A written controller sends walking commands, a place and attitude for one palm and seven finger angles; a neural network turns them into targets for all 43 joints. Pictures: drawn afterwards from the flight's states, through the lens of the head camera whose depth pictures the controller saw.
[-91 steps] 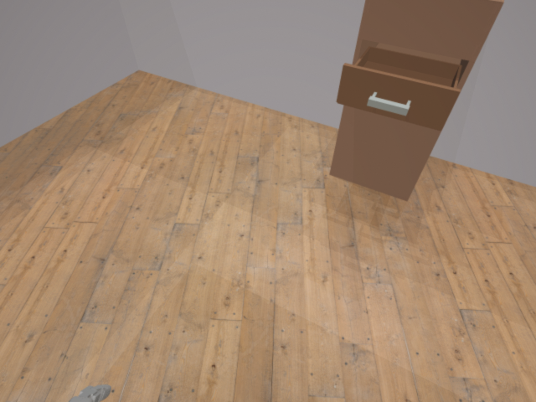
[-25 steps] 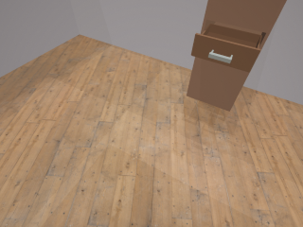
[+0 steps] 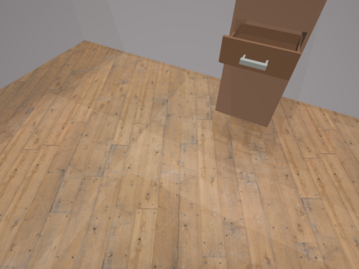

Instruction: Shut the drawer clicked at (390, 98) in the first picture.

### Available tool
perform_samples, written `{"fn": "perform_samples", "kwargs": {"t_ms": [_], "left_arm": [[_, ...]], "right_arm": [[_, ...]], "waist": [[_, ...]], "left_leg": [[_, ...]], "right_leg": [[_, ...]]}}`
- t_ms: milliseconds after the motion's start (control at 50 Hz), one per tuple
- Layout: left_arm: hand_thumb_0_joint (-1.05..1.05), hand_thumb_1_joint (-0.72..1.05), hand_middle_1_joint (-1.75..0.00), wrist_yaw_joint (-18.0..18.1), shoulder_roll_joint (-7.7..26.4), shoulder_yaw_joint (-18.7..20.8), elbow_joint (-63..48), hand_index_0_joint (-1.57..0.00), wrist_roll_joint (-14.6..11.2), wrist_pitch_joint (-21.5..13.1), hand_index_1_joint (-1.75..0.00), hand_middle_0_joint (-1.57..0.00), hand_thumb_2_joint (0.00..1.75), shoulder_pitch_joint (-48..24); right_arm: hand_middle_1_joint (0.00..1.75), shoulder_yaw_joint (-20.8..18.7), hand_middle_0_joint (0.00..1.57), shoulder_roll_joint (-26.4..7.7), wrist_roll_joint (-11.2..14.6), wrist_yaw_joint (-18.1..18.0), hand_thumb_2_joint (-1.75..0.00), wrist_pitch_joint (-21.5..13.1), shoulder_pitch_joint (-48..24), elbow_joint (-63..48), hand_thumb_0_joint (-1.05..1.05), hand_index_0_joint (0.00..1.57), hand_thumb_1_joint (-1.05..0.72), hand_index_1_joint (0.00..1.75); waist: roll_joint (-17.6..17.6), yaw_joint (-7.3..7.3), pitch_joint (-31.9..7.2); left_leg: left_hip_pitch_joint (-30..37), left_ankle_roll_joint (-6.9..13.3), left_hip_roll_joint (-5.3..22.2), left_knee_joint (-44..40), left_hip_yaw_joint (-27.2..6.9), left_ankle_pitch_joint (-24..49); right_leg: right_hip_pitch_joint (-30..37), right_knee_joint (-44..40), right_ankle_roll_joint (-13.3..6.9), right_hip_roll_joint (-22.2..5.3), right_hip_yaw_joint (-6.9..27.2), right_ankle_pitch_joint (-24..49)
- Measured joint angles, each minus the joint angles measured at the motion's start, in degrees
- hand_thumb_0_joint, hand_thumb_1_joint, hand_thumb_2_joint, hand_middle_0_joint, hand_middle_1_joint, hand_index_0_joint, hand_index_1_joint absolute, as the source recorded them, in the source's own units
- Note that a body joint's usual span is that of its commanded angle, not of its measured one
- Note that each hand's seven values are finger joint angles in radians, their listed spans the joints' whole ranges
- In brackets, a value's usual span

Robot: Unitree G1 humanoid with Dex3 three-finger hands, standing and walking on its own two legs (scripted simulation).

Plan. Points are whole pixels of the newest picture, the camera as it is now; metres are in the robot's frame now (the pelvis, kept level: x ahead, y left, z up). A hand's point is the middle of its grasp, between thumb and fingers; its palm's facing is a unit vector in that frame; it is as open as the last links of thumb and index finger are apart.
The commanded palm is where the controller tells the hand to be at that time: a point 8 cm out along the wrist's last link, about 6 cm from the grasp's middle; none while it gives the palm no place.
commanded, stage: walk to a spot facing it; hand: left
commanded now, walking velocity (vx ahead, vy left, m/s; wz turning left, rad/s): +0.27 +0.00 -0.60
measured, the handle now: (254, 61) +1.09 -0.30 -0.11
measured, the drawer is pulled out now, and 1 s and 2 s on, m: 0.25 0.25 0.25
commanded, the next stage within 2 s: none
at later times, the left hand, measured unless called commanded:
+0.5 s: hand out of the picture +0.05 +0.13 -0.15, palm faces -0.14 -0.97 -0.20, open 7.3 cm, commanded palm none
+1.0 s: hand (161, 157) +0.50 +0.10 -0.16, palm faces -0.46 -0.86 -0.20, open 7.3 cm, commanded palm none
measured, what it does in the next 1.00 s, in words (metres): walks ahead, turning right: left foot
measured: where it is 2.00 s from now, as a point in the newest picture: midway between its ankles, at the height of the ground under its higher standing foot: (202, 230)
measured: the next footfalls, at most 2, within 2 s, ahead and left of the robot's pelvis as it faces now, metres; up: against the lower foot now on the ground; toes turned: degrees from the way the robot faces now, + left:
left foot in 0.72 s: +0.36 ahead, +0.03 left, +0.00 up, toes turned -16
right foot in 1.26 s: +0.45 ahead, -0.26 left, +0.00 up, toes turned -48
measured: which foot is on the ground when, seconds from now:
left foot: down 0.00-0.20, up 0.22-0.70, down 0.72-1.00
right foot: down 0.00-0.72, up 0.74-1.00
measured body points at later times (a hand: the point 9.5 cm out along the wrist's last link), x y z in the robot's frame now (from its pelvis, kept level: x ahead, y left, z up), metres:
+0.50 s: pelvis +0.09 -0.05 +0.00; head +0.12 -0.07 +0.45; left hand +0.06 +0.19 -0.14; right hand +0.14 -0.32 -0.14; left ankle +0.19 +0.10 -0.66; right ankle +0.00 -0.11 -0.74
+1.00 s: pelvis +0.31 -0.04 +0.00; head +0.34 -0.02 +0.45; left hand +0.52 +0.15 -0.15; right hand +0.20 -0.26 -0.13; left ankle +0.33 +0.04 -0.74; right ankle +0.28 -0.18 -0.64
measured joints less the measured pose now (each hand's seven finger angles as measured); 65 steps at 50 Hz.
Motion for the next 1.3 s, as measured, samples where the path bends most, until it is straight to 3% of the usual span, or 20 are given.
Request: {"fn": "perform_samples", "kwargs": {"t_ms": [80, 160, 200, 240, 280, 340, 480, 580, 660, 700, 740, 800, 840, 880, 1020, 1100, 1180, 1220, 1260, 1300], "left_arm": [[0.0, 0.91, -0.3, -1.1, -1.5, 0.5, -1.5, -0.2, 0.4, 1.2, -0.3, -0.2, 0.9, 2.5], [0.0, 0.91, -0.3, -2.6, -3.6, 1.3, -2.7, -0.2, 0.6, 1.6, -0.3, -0.2, 0.9, 5.7], [0.0, 0.91, -0.3, -3.0, -4.7, 1.5, -3.6, -0.2, 0.8, 0.6, -0.3, -0.2, 0.9, 7.4], [0.0, 0.91, -0.3, -2.3, -5.7, 1.6, -4.1, -0.2, 0.8, -1.2, -0.3, -0.2, 0.9, 8.7], [0.0, 0.91, -0.3, -1.5, -6.7, 1.7, -4.2, -0.2, 0.5, -2.4, -0.3, -0.2, 0.9, 10.9], [0.0, 0.91, -0.3, -1.1, -7.9, 1.5, -3.1, -0.2, 0.4, -3.2, -0.3, -0.2, 0.9, 14.4], [0.0, 0.91, -0.3, -0.9, -10.2, 1.1, -0.3, -0.21, 0.5, -4.3, -0.3, -0.2, 0.9, 18.7], [0.0, 0.91, -0.3, -0.1, -10.2, 1.5, -0.1, -0.21, 0.8, -4.9, -0.3, -0.2, 0.9, 19.2], [0.0, 0.91, -0.3, 0.5, -9.4, 1.9, -0.2, -0.21, 1.1, -4.7, -0.3, -0.2, 0.9, 19.1], [0.0, 0.91, -0.3, 0.5, -8.7, 2.3, -0.1, -0.21, 0.9, -4.6, -0.3, -0.2, 0.9, 19.3], [0.0, 0.91, -0.3, 0.2, -7.9, 3.0, 0.4, -0.2, 0.2, -4.0, -0.3, -0.2, 0.9, 18.7], [0.0, 0.91, -0.3, -0.3, -6.0, 3.9, 0.5, -0.2, 0.1, -2.9, -0.3, -0.2, 0.9, 15.4], [0.01, 0.91, -0.3, -1.0, -4.8, 4.6, -0.7, -0.2, 0.6, -2.2, -0.3, -0.2, 0.9, 12.5], [0.01, 0.91, -0.3, -1.6, -3.8, 5.2, -2.8, -0.2, 1.0, -1.7, -0.3, -0.19, 0.9, 9.5], [0.0, 0.92, -0.3, -2.7, -3.7, 5.8, -7.8, -0.19, 1.5, -0.4, -0.3, -0.19, 0.9, 2.0], [0.0, 0.92, -0.3, -3.1, -4.8, 5.0, -8.2, -0.19, 1.4, 0.3, -0.3, -0.19, 0.9, -1.4], [0.0, 0.92, -0.3, -3.2, -6.1, 4.1, -8.4, -0.19, 1.1, 0.4, -0.3, -0.19, 0.9, -4.6], [0.0, 0.92, -0.3, -3.2, -6.7, 3.5, -8.8, -0.2, 1.0, 0.0, -0.3, -0.19, 0.9, -5.6], [0.0, 0.91, -0.3, -3.3, -6.8, 2.8, -9.2, -0.2, 1.2, -1.4, -0.3, -0.19, 0.9, -5.6], [0.0, 0.91, -0.3, -2.5, -7.1, 2.6, -9.3, -0.2, 0.5, -2.8, -0.3, -0.19, 0.9, -5.6]], "right_arm": [[0.3, -0.2, 0.2, 2.1, -0.3, 0.3, -0.9, 0.5, 2.0, -1.9, 0.0, 0.21, -0.9, 0.3], [0.3, -0.8, 0.2, 3.2, -0.5, 0.9, -0.9, 0.6, 4.9, -2.6, 0.0, 0.21, -0.9, 0.3], [0.3, -1.2, 0.2, 2.9, -0.6, 1.1, -0.9, 0.7, 6.5, -2.6, 0.0, 0.21, -0.9, 0.3], [0.3, -1.6, 0.2, 2.9, -0.6, 1.1, -0.9, 1.6, 7.6, -1.9, 0.0, 0.21, -0.9, 0.3], [0.3, -1.7, 0.2, 3.2, -0.6, 1.5, -0.9, 2.0, 7.9, -1.3, 0.01, 0.21, -0.9, 0.3], [0.3, -2.1, 0.2, 3.7, -0.8, 1.9, -0.9, 1.1, 6.9, -2.1, 0.01, 0.21, -0.9, 0.3], [0.3, -3.0, 0.2, 4.3, -0.7, 2.0, -0.9, -0.3, 3.0, -6.0, 0.01, 0.2, -0.9, 0.3], [0.3, -2.9, 0.2, 5.4, -0.6, 2.2, -0.9, -0.2, 0.5, -6.9, 0.01, 0.2, -0.9, 0.3], [0.3, -2.2, 0.2, 6.8, -0.3, 2.4, -0.9, -0.7, -1.6, -7.9, 0.01, 0.2, -0.9, 0.3], [0.3, -1.6, 0.2, 7.7, -0.2, 2.2, -0.9, -1.8, -2.3, -8.8, 0.01, 0.2, -0.9, 0.3], [0.3, -1.0, 0.2, 8.6, -0.5, 1.7, -0.9, -3.6, -2.5, -9.5, 0.01, 0.21, -0.9, 0.3], [0.3, -0.1, 0.2, 9.7, -0.6, 1.3, -0.9, -4.4, -0.8, -9.6, 0.0, 0.21, -0.9, 0.3], [0.3, -0.3, 0.2, 9.9, -0.6, 0.9, -0.9, -4.6, 1.8, -8.8, 0.0, 0.21, -0.9, 0.3], [0.3, -0.5, 0.2, 9.9, -0.6, 0.4, -0.9, -4.8, 4.8, -7.3, 0.0, 0.21, -0.9, 0.3], [0.3, -2.0, 0.2, 7.5, -0.2, -0.6, -0.9, -4.5, 13.8, -2.2, 0.0, 0.21, -0.92, 0.3], [0.3, -2.0, 0.2, 6.9, -0.4, -0.6, -0.9, -4.2, 17.4, -0.6, 0.0, 0.2, -0.91, 0.3], [0.3, -1.7, 0.2, 7.4, -0.8, -0.4, -0.9, -3.3, 19.6, 0.3, 0.0, 0.2, -0.91, 0.3], [0.3, -1.7, 0.2, 7.7, -0.7, -0.2, -0.9, -2.7, 20.4, 0.7, 0.0, 0.2, -0.91, 0.3], [0.3, -1.7, 0.2, 8.3, -0.3, 0.2, -0.9, -1.9, 21.7, 0.8, 0.01, 0.2, -0.9, 0.3], [0.3, -1.5, 0.2, 8.3, 0.3, 0.3, -0.9, -0.6, 20.1, 0.6, 0.01, 0.2, -0.9, 0.3]], "waist": [[-0.6, 0.12, -0.1], [0.3, 0.5, -0.4], [1.9, 0.53, -0.5], [2.8, 0.73, -0.7], [2.5, 1.52, -0.7], [1.4, 1.93, -0.8], [1.4, 1.29, -0.4], [1.5, 2.65, -0.4], [0.5, 3.88, -0.3], [-0.4, 3.81, -0.5], [-1.3, 3.06, -0.3], [-3.0, 2.57, 0.0], [-3.0, 1.73, -0.2], [-3.0, 1.26, -0.4], [-2.7, -0.49, -0.6], [-1.7, -2.45, 0.9], [-0.9, -4.5, 3.2], [-0.4, -5.06, 4.0], [-0.9, -5.11, 4.1], [-0.8, -4.34, 4.8]], "left_leg": [[-0.8, -0.2, 0.7, 3.2, 2.4, -2.4], [0.0, -1.0, 2.7, 5.7, 5.1, -5.3], [-1.7, -1.2, 4.5, 11.0, 5.2, -9.1], [-7.2, -1.2, 4.4, 24.2, 2.2, -15.2], [-12.2, -0.8, 3.4, 34.0, 0.6, -12.8], [-17.9, -1.4, 3.1, 39.1, 0.8, -6.7], [-26.2, -3.1, 4.6, 36.0, -0.3, 2.4], [-26.8, -3.0, 4.6, 29.9, -0.1, 3.0], [-22.9, -1.8, 3.0, 19.8, 0.9, 0.4], [-18.6, -0.9, 1.5, 12.4, 1.7, 1.3], [-16.1, 1.2, 1.4, 11.6, 3.1, 3.7], [-12.3, 3.2, 2.3, 13.6, 6.9, -2.1], [-8.7, 3.0, 2.7, 10.8, 8.1, -2.7], [-5.4, 3.1, 2.8, 7.4, 9.3, -2.4], [3.4, 3.3, 1.8, -0.6, 14.8, -3.6], [7.5, 2.6, 2.0, -2.5, 17.4, -5.7], [10.0, 1.1, 3.1, -1.0, 19.7, -9.3], [10.1, 0.1, 4.6, 2.7, 20.8, -12.2], [7.4, -0.7, 6.7, 13.3, 20.9, -15.0], [-1.0, -1.9, 7.3, 34.1, 14.2, -18.3]], "right_leg": [[-3.3, 6.6, -0.3, 0.4, 1.2, -4.4], [-5.7, 14.7, -0.1, -0.4, -2.6, -11.7], [-4.3, 11.3, -0.9, 0.0, -4.3, -8.8], [-4.6, 12.3, -3.0, 1.2, -5.3, -7.6], [-2.8, 9.6, -4.1, 2.0, -4.8, -7.4], [0.7, 2.8, -4.5, 2.7, -2.3, -4.6], [6.7, -6.7, -4.5, 3.7, 2.4, -2.1], [10.4, -8.3, -3.9, 4.0, 5.1, -4.4], [12.9, -7.1, -2.8, 3.4, 7.7, -8.2], [13.0, -3.1, -2.3, 3.1, 9.2, -11.7], [8.3, 11.6, -2.1, 3.5, 8.5, -15.5], [-3.7, 38.7, -1.9, 2.5, 3.6, -14.0], [-10.3, 46.5, -1.4, 0.6, -0.6, -9.8], [-15.7, 48.0, -0.8, -1.3, -3.0, -5.8], [-27.6, 42.4, 1.1, -5.8, -3.6, 5.4], [-27.1, 31.4, 1.3, -6.4, -5.8, 7.1], [-23.1, 19.2, -0.1, -4.6, -8.8, 4.2], [-20.1, 14.6, -1.3, -2.8, -10.3, 2.7], [-14.9, 8.8, -3.5, -1.7, -11.4, 5.8], [-15.7, 12.1, -6.3, -0.5, -10.6, 2.7]]}}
